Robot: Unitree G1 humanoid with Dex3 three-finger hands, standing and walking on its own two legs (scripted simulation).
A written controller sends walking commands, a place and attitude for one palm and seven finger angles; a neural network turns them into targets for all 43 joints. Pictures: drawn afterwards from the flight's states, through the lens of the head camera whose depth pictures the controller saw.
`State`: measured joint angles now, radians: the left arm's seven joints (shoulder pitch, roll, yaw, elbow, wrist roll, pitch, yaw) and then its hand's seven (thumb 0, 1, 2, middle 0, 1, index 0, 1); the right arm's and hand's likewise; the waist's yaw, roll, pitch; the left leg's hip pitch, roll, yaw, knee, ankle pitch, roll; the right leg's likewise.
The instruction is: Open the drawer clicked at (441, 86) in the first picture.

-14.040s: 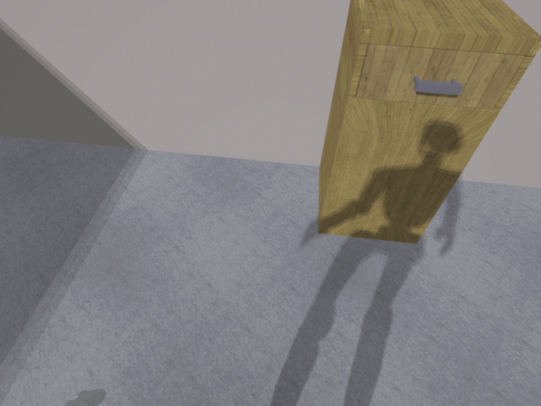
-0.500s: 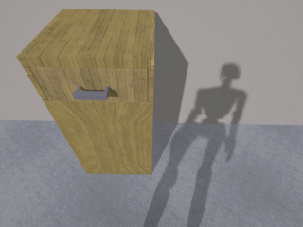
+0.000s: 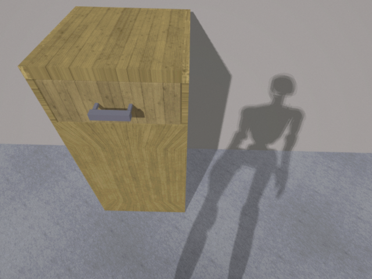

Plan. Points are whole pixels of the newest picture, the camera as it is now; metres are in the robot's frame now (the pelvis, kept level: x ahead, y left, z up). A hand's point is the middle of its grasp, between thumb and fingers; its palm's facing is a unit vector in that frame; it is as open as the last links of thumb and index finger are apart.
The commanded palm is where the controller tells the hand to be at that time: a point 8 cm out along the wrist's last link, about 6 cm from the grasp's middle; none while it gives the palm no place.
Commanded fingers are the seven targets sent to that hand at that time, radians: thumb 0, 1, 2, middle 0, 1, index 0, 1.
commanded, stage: raise the hand with hooked fingers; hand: left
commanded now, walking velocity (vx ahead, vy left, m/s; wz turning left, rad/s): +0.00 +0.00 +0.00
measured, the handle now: (111, 110) +0.55 +0.26 +0.02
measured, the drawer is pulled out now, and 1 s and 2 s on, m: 0.00 0.00 0.00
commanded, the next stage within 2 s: move the hooked fingers above the handle in 2.00 s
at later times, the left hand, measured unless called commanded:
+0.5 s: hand (103, 259) +0.17 +0.19 -0.05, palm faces +0.00 -0.20 -0.98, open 8.5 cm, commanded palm +0.14 +0.22 +0.00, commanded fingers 0.00 0.41 0.69 -0.23 -0.62 -0.23 -0.62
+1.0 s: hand (81, 220) +0.22 +0.23 +0.03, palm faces +0.05 -0.10 -0.99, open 11.5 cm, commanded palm +0.19 +0.23 +0.09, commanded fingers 0.00 -0.17 0.44 -0.28 -0.99 -0.28 -0.99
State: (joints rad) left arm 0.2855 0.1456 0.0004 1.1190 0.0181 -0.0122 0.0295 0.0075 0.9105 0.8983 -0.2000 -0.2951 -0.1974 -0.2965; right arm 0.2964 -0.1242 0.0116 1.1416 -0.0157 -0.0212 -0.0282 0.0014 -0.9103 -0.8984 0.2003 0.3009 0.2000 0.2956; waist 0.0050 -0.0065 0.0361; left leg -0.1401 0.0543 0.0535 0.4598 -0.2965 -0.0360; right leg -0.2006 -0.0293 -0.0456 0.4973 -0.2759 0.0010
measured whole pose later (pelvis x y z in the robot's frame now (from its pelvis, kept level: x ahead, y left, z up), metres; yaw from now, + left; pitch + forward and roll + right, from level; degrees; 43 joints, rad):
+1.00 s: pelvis -0.02 +0.01 -0.01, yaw +0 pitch +3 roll +1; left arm 0.22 0.37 -0.09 -0.07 1.02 0.04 0.26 0.00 0.04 0.53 -0.28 -0.84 -0.28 -0.85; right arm 0.17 -0.21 0.01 0.62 -0.05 0.07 0.01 0.01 -0.90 -0.90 0.20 0.30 0.20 0.30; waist 0.07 0.06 -0.02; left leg -0.34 0.04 0.06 0.63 -0.34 -0.02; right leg -0.40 -0.05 -0.03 0.66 -0.31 0.01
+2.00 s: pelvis -0.03 +0.01 +0.01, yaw +1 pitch -1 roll +1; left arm -0.14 0.52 -0.02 0.01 0.89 -0.03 0.00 0.00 -0.50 0.30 -0.32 -1.20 -0.32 -1.20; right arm 0.15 -0.27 -0.01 0.66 0.01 0.09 0.00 0.01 -0.91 -0.90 0.20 0.30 0.20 0.30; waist 0.09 0.09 0.03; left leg -0.16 0.02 0.04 0.38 -0.21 -0.01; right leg -0.21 -0.06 -0.05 0.42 -0.19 0.02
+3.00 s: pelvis -0.02 +0.01 +0.00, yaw +1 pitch +7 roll +1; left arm -0.64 0.51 -0.07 0.68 1.00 -0.09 0.08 0.00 -0.49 0.30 -0.32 -1.20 -0.32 -1.20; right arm 0.26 -0.26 -0.04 0.69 0.02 0.10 -0.03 0.01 -0.91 -0.90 0.20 0.30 0.20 0.30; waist 0.00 0.05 -0.04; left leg -0.34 0.03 0.05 0.49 -0.26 -0.01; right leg -0.39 -0.06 -0.04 0.51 -0.23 0.02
